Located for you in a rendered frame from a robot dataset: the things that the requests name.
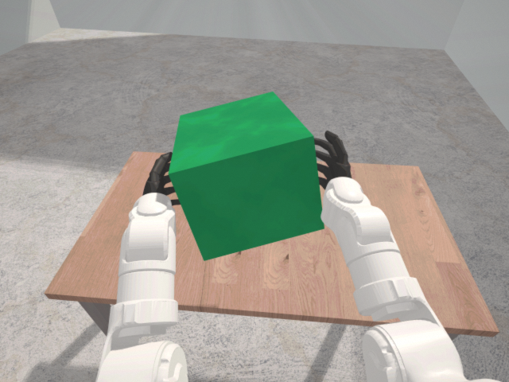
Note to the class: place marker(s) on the right robot upper arm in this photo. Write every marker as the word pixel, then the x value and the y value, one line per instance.
pixel 416 350

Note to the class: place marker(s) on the left robot upper arm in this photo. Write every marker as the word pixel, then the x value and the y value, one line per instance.
pixel 160 361

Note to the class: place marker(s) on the left robot forearm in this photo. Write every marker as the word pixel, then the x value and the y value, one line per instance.
pixel 145 300

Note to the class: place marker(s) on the table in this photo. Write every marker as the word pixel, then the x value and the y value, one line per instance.
pixel 302 278

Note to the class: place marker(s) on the robot right hand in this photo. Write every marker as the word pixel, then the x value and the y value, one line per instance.
pixel 337 159

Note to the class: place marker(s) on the right robot forearm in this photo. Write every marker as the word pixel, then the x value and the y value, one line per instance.
pixel 384 289

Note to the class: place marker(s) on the carton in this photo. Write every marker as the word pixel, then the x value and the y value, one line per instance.
pixel 246 175

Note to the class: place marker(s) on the robot left hand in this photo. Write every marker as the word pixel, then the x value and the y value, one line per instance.
pixel 156 181

